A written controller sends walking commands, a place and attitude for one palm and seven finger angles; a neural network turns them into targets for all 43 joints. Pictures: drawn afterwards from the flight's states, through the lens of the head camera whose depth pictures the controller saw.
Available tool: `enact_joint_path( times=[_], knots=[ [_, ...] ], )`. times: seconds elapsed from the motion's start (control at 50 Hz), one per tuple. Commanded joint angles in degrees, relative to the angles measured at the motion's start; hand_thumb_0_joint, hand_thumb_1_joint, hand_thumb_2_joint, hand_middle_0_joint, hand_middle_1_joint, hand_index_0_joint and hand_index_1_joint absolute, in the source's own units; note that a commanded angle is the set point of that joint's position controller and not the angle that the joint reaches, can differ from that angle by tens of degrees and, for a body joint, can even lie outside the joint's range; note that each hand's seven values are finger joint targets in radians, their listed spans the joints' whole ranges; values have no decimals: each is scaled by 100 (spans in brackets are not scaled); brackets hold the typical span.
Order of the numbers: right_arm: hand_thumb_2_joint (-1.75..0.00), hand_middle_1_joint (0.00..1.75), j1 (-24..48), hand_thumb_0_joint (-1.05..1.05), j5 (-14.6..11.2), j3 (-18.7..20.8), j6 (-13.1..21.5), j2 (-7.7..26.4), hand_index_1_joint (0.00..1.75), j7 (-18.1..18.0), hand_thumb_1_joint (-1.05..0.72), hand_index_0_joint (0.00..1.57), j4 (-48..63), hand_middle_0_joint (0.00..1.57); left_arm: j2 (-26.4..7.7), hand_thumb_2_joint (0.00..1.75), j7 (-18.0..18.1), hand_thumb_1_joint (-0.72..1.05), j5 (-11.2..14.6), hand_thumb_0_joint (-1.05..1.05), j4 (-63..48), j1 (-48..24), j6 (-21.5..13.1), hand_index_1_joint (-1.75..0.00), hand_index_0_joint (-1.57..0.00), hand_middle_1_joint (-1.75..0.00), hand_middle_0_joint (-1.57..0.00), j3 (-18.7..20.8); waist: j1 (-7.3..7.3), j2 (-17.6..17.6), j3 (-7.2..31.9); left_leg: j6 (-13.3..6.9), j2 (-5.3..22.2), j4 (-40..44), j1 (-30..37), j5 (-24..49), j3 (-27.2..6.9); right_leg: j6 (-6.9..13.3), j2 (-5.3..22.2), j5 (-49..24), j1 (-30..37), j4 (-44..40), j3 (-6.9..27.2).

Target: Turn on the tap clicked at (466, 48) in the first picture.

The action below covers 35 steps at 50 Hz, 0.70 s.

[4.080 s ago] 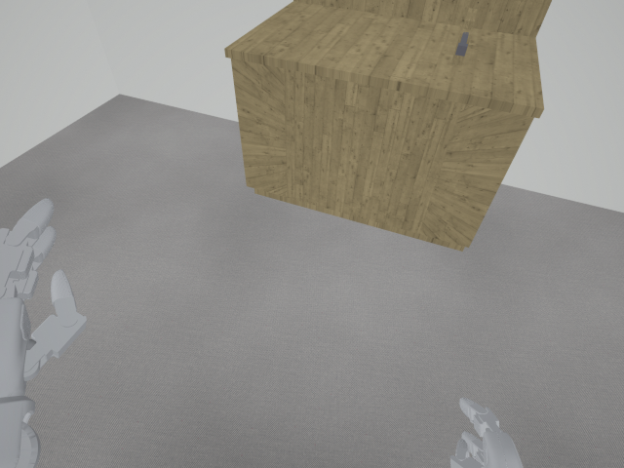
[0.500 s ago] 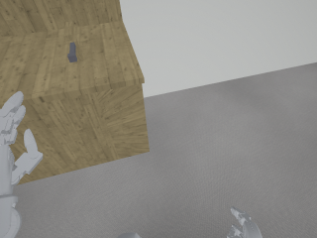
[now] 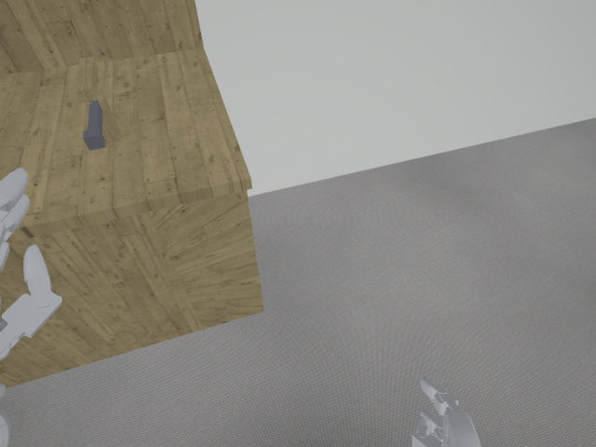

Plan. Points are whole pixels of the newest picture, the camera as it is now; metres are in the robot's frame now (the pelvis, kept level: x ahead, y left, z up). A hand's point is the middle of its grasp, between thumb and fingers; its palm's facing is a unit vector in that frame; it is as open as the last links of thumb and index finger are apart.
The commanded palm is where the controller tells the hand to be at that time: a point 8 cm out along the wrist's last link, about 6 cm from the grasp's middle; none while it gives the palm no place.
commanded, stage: take the last steps up to it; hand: left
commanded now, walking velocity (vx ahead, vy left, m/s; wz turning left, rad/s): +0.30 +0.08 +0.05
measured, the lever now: (94, 139) +0.61 +0.42 +0.05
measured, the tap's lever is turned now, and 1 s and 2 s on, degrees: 0 0 0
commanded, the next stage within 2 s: come to a stop and stand still in 0.72 s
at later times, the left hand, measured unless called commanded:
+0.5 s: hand (84, 194) +0.34 +0.26 +0.18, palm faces +0.41 -0.82 -0.40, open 7.5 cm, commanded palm +0.27 +0.30 +0.18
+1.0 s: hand (109, 157) +0.41 +0.26 +0.18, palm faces +0.39 -0.81 -0.43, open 7.5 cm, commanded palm +0.35 +0.31 +0.18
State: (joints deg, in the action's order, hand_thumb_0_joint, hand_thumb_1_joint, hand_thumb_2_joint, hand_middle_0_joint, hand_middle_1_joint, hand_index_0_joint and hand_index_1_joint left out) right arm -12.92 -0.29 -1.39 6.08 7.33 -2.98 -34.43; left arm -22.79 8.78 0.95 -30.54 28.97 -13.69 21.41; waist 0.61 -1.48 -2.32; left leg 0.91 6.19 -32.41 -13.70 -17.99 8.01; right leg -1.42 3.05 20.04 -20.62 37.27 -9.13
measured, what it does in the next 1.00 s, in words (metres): walks ahead: right foot, then left foot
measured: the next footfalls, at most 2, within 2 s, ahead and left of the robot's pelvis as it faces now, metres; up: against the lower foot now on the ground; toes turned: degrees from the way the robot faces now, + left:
right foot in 0.02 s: +0.09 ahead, -0.11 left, +0.00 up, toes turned -9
left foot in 0.34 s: +0.18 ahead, +0.15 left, +0.00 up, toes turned +10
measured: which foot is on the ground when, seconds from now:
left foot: down 0.00-0.02, up 0.04-0.32, down 0.34-0.62, up 0.64-0.90, down 0.92-1.00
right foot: up 0.00-0.00, down 0.02-0.34, up 0.36-0.60, down 0.62-1.00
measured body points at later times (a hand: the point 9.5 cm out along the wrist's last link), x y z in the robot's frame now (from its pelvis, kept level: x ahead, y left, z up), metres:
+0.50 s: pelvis +0.11 +0.02 +0.00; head +0.14 +0.03 +0.45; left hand +0.31 +0.30 +0.21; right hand +0.29 -0.20 -0.08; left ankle +0.14 +0.14 -0.73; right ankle +0.09 -0.09 -0.68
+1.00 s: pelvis +0.19 +0.02 +0.00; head +0.22 +0.04 +0.45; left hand +0.39 +0.31 +0.20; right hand +0.37 -0.22 -0.08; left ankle +0.23 +0.14 -0.73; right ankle +0.17 -0.09 -0.72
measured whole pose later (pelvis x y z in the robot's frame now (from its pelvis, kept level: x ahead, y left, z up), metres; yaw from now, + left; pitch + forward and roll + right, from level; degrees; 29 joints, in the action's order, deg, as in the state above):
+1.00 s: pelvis +0.19 +0.02 +0.00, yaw +0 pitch -1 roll +1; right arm -10.4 0.2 1.8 3.4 11.5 -4.0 -33.4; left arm -23.8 9.0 1.2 -30.8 26.0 -13.8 21.7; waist 0.0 2.6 -4.4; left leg -0.6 2.7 -31.8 -17.2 -13.6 7.3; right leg -0.8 2.7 26.7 -15.9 41.6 -4.3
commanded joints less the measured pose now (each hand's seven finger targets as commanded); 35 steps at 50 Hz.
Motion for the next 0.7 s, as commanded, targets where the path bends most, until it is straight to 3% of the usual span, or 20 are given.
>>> enact_joint_path(
  times=[0.0,0.02,0.04,0.06,0.14,0.2,0.24,0.28,0.3,0.32,0.34,0.36,0.38,0.46,0.56,0.58,0.6,0.62,0.64,0.68],
  knots=[
    [-90,30,497,0,-29,398,64,847,30,-109,-90,20,695,20,-887,90,110,90,-26,0,-400,-469,-133,-30,-20,-30,-20,670,-95,1337,821,-270,-141,-1985,-1887,-673,137,765,1319,-134,2146,-1784,2405],
    [-90,30,755,0,-21,374,114,914,30,-79,-90,20,806,20,-1054,90,134,90,66,0,-518,-749,-128,-30,-20,-30,-20,812,-202,1948,717,-110,-419,-3255,-2756,-1455,-308,1289,2266,-177,2215,-2313,4064],
    [-90,30,615,0,19,429,143,989,30,-46,-90,20,635,20,-972,90,90,90,89,0,-456,-867,-184,-30,-20,-30,-20,760,-121,1584,620,-48,-192,-3721,-2733,-1099,-862,1317,2254,362,1886,-2444,3869],
    [-90,30,624,0,-8,404,101,981,30,-24,-90,20,588,20,-967,90,55,90,78,0,-482,-742,-217,-30,-20,-30,-20,732,-93,1399,452,5,-106,-3987,-2869,-750,-924,1354,2178,142,1809,-2388,3581],
    [-90,30,772,0,23,324,-16,912,30,-56,-90,20,567,20,-855,90,82,90,-18,0,-991,-751,-377,-30,-20,-30,-20,632,-54,767,556,13,92,-2380,-1858,-317,-591,1053,1638,-1909,1236,-1953,1443],
    [-90,30,760,0,55,372,36,856,30,-82,-90,20,756,20,-880,90,183,90,-13,0,-1351,-572,-355,-30,-20,-30,-20,683,-187,927,803,-83,-157,-763,-892,-89,-66,975,1450,-1944,1343,-1691,1092],
    [-90,30,615,0,86,377,67,833,30,-108,-90,20,806,20,-833,90,244,90,8,0,-1404,-595,-316,-30,-20,-30,-20,658,-131,716,915,-53,-465,89,-185,535,300,808,1177,-1410,1254,-1429,940],
    [-90,30,483,0,43,485,76,976,30,-169,-90,20,851,20,-821,90,253,90,11,0,-1426,-788,-345,-30,-20,-30,-20,620,-53,87,915,-113,-325,692,599,740,185,563,885,-1017,893,-612,780],
    [-90,30,354,0,-5,552,77,1134,30,-195,-90,20,882,20,-764,90,242,90,33,0,-1359,-761,-357,-30,-20,-30,-20,587,33,-802,967,-434,359,995,1153,825,-880,306,461,-393,149,455,461],
    [-90,30,390,0,-38,574,87,1201,30,-149,-90,20,944,20,-704,90,232,90,55,0,-1439,-908,-408,-30,-20,-30,-20,551,12,-1680,1030,-991,1429,1265,1733,1785,-2455,71,-112,1308,-938,1743,202],
    [-90,30,457,0,20,487,113,1086,30,-148,-90,20,864,20,-867,90,196,90,41,0,-890,-739,-427,-30,-20,-30,-20,664,57,-1743,920,-1359,1827,1647,1299,1374,-3173,120,-114,1732,-1234,2726,555],
    [-90,30,484,0,13,496,130,1058,30,-119,-90,20,832,20,-920,90,160,90,55,0,-902,-767,-418,-30,-20,-30,-20,714,56,-1457,759,-1543,1858,1582,1156,1358,-3138,109,101,1447,-1534,2969,812],
    [-90,30,487,0,-36,517,142,1054,30,-89,-90,20,777,20,-861,90,124,90,67,0,-1081,-764,-427,-30,-20,-30,-20,658,37,-1181,724,-1534,1678,1378,1256,1677,-2669,77,188,1237,-1714,2806,838],
    [-90,30,454,0,-39,482,226,1072,30,8,-90,20,764,20,-634,90,70,90,98,0,-1365,-172,-334,-30,-20,-30,-20,517,-49,-1229,878,-1070,1084,1214,574,2155,-1139,26,62,409,-565,1212,329],
    [-90,30,506,0,-44,385,165,1034,30,-94,-90,20,778,20,-795,90,127,90,81,0,-924,-299,-164,-30,-20,-30,-20,682,-76,-806,887,-587,801,442,-257,895,-560,42,-180,-381,1154,-884,-37],
    [-90,30,478,0,-42,381,121,969,30,-114,-90,20,757,20,-902,90,139,90,43,0,-814,-430,-155,-30,-20,-30,-20,746,-65,-131,930,-439,523,-330,-680,386,-346,228,217,-640,1594,-1299,583],
    [-90,30,445,0,-28,339,77,845,30,-107,-90,20,805,20,-983,90,141,90,11,0,-646,-478,-108,-30,-20,-30,-20,745,-18,1188,902,-164,-182,-1537,-1617,-578,75,731,1273,-942,1942,-1718,2329],
    [-90,30,693,0,-5,318,138,891,30,-89,-90,20,846,20,-1105,90,137,90,103,0,-605,-729,-91,-30,-20,-30,-20,866,-157,1710,653,-39,-431,-2581,-2170,-1480,-234,1139,2029,-945,1682,-2187,3496],
    [-90,30,570,0,-2,389,138,974,30,-52,-90,20,702,20,-1024,90,108,90,139,0,-492,-718,-115,-30,-20,-30,-20,773,-99,1730,588,7,-327,-3328,-2338,-1183,-708,1254,2123,-834,1620,-2305,3612],
    [-90,30,666,0,-1,297,72,906,30,-25,-90,20,586,20,-915,90,85,90,83,0,-681,-679,-233,-30,-20,-30,-20,698,-49,938,514,99,-137,-3596,-2443,-609,-835,1246,1903,-2108,1692,-1999,2547]
  ],
)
